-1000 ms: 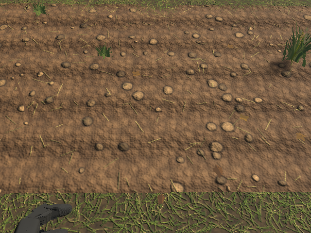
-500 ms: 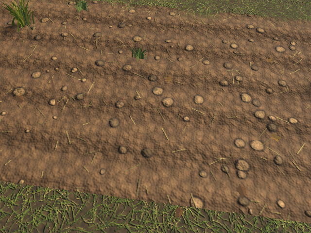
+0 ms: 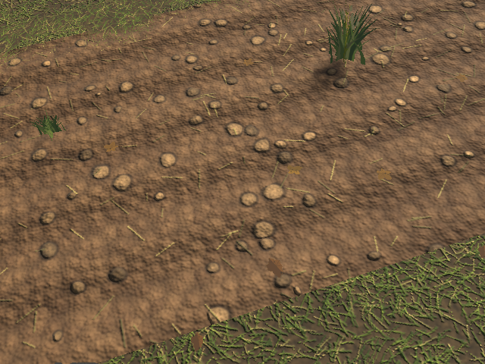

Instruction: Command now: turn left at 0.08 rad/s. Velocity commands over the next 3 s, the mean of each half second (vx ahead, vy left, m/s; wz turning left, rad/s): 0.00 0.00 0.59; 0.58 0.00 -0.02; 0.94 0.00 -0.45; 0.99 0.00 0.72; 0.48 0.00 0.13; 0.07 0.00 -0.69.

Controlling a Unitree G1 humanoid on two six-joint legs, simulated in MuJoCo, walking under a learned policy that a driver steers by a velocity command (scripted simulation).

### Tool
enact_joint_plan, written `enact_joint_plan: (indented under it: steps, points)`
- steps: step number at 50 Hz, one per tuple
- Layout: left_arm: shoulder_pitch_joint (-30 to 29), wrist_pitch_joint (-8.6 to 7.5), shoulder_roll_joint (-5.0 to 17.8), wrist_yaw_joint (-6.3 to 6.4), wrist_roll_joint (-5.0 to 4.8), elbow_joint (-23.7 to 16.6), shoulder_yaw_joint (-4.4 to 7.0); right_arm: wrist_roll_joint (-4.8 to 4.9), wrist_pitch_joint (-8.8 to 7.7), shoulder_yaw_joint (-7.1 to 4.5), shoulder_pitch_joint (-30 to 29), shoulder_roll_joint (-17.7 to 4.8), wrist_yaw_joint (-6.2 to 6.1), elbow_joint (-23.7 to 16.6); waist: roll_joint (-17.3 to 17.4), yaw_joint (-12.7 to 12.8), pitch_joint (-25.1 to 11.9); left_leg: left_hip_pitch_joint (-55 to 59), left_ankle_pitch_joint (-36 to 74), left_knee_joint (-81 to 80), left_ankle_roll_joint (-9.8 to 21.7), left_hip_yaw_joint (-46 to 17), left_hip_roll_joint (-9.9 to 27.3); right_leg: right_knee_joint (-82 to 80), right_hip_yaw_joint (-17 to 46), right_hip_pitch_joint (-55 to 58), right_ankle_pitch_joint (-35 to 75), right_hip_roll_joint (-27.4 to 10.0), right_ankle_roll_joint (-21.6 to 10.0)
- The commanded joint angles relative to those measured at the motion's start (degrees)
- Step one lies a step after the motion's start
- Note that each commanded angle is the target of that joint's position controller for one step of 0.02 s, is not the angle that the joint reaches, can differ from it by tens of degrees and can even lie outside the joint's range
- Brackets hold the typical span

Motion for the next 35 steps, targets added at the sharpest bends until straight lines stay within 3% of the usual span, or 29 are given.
enact_joint_plan:
  steps: [1,4,8,14,17,19,20,21,22,23,24,25,26,27,28,29,31,33,35]
  points:
    - [-2.0,-1.87,3.9,0.87,1.56,-1.7,0.43,0.65,0.53,-0.13,3.5,-2.5,-0.26,-1.6,-10.3,-0.4,-10.3,5.2,7.2,-2.3,-1.0,-2.6,-0.2,-11.9,3.7,5.5,23.5,-12.8,-8.7]
    - [-1.2,-1.37,8.2,2.14,1.35,-0.7,1.91,0.87,0.86,-0.24,-0.1,-4.1,-0.47,-4.2,-10.6,1.9,-6.2,0.5,7.2,-6.7,-1.3,-2.4,-0.1,-14.3,4.9,8.3,15.6,-16.0,-10.0]
    - [-0.4,-0.66,7.7,2.88,0.97,0.3,2.25,0.82,1.62,-0.47,-0.3,-3.7,-0.05,-6.1,-8.9,2.7,-4.0,-5.2,5.5,-6.8,-1.8,-2.5,2.1,-16.5,6.6,12.4,8.7,-20.2,-11.6]
    - [-1.7,-0.51,8.7,2.13,0.60,0.5,3.45,0.75,2.00,-0.17,-0.6,-1.1,1.69,-8.9,-8.0,2.4,-5.6,-1.2,4.5,-14.8,-0.3,1.8,2.2,-13.5,-0.8,14.9,20.4,-20.7,-10.8]
    - [-1.7,-0.50,10.1,1.32,-0.62,0.8,4.24,1.08,2.72,-0.59,-0.5,-1.5,2.75,-10.2,-9.1,1.9,-7.6,2.5,4.5,-20.8,1.6,4.0,0.8,-9.9,-3.6,17.4,26.8,-21.8,-8.7]
    - [-2.4,-0.50,10.5,0.71,-1.81,1.2,4.57,1.29,3.41,-1.16,1.0,-1.8,3.31,-10.6,-9.4,0.2,-8.5,7.4,8.1,-28.3,3.7,5.5,-0.6,-5.5,-6.0,17.4,27.2,-21.5,-5.7]
    - [-2.0,-0.35,9.9,0.46,-2.42,1.9,4.57,1.26,3.50,-1.74,3.5,-2.4,3.08,-10.0,-8.4,-1.4,-9.1,13.0,13.6,-34.5,5.4,6.0,-2.3,-0.8,-8.5,15.0,25.5,-20.0,-2.9]
    - [0.6,-0.49,8.3,-0.05,-2.21,3.2,4.33,0.95,3.25,-3.27,7.8,-5.9,2.00,-9.0,-2.7,-3.0,-10.0,22.0,26.1,-40.1,8.5,1.5,-2.5,8.7,-11.4,8.7,20.6,-15.7,1.1]
    - [-2.7,-1.03,5.3,-0.11,0.28,-0.2,3.39,0.46,2.65,-5.72,11.7,-15.3,0.72,-9.5,14.7,-3.3,-10.0,35.1,57.3,-40.4,16.0,-20.7,11.6,28.6,-14.0,-12.5,-10.7,-7.5,6.7]
    - [-6.9,-1.50,5.1,0.38,1.22,-3.0,2.94,-1.85,0.83,-5.09,9.7,-16.0,1.42,-11.3,14.5,-3.6,-15.7,34.9,56.3,-42.2,26.9,-34.3,18.5,40.6,-0.7,-21.8,-26.9,-0.9,8.8]
    - [-8.8,-1.46,7.7,0.51,0.40,-2.8,3.59,-1.42,-0.72,-4.34,8.3,-13.1,2.12,-11.2,6.2,-4.5,-15.4,34.8,50.5,-43.8,26.0,-29.4,16.9,43.8,4.8,-24.1,-24.7,-1.8,8.0]
    - [-9.3,-1.74,7.2,0.79,-0.41,-3.1,3.46,-0.38,-1.53,-3.85,6.4,-11.9,1.75,-10.6,4.4,-2.5,-12.0,32.8,45.5,-44.1,22.7,-25.3,13.4,42.2,6.3,-25.3,-19.1,-2.1,6.6]
    - [-6.6,-2.33,7.9,0.78,-0.18,-1.9,3.77,1.62,-1.69,-3.41,6.0,-9.8,1.30,-9.9,0.7,-0.9,-11.8,32.3,27.5,-45.7,19.7,-23.9,10.4,37.5,7.5,-25.8,-13.4,-3.6,5.5]
    - [-5.6,-2.82,9.3,0.52,-0.24,-1.4,4.23,2.65,-1.67,-2.66,4.8,-8.1,1.00,-10.2,1.0,-0.2,-10.8,30.0,10.4,-48.7,18.7,-24.6,9.1,33.3,7.7,-24.5,-8.9,-3.8,4.8]
    - [-5.6,-3.33,9.2,-0.07,-0.53,-1.0,4.26,2.32,-1.88,-2.20,4.6,-7.7,0.84,-10.9,2.3,-0.2,-9.6,28.0,-1.9,-51.5,18.7,-26.4,8.0,31.1,7.4,-23.4,-5.1,-2.8,4.5]
    - [-4.3,-3.71,9.1,-0.68,-0.98,-0.1,4.18,1.54,-2.31,-1.65,4.0,-7.0,0.63,-11.2,3.7,0.2,-8.8,28.6,-6.0,-53.3,18.5,-26.2,8.5,29.1,6.2,-24.2,-2.1,-2.6,4.6]
    - [-3.9,-4.75,7.7,-1.31,-1.12,1.5,3.44,0.13,-3.75,-0.75,5.4,-5.6,0.31,-10.2,4.3,-0.6,-7.7,28.7,-1.0,-54.6,17.2,-22.4,8.0,22.0,4.9,-22.8,3.7,-3.2,4.9]
    - [-5.6,-5.35,6.1,-1.49,-1.09,1.7,2.55,-0.16,-4.76,-0.62,7.8,-6.3,0.33,-8.6,5.6,-2.2,-6.0,28.1,2.3,-55.1,15.9,-18.6,7.4,16.3,3.8,-21.3,7.6,-3.7,5.3]
    - [-6.4,-5.44,6.3,-1.69,-1.69,1.5,2.19,-0.30,-5.46,-0.62,9.3,-7.3,0.57,-7.8,6.8,-3.4,-3.7,27.7,0.9,-56.7,15.6,-17.6,8.6,14.2,3.4,-22.4,9.3,-4.2,5.2]
Next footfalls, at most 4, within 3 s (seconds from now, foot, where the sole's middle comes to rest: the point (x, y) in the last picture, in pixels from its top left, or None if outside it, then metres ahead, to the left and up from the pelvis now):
0.42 left None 0.02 0.15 -0.77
1.04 right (251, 357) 0.44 0.06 -0.77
1.52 left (209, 206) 0.92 0.18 -0.77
1.92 right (238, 106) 1.38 0.08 -0.77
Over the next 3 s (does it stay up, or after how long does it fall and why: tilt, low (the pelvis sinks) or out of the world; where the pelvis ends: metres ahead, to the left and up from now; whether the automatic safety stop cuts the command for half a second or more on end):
stays up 1.61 0.30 0.00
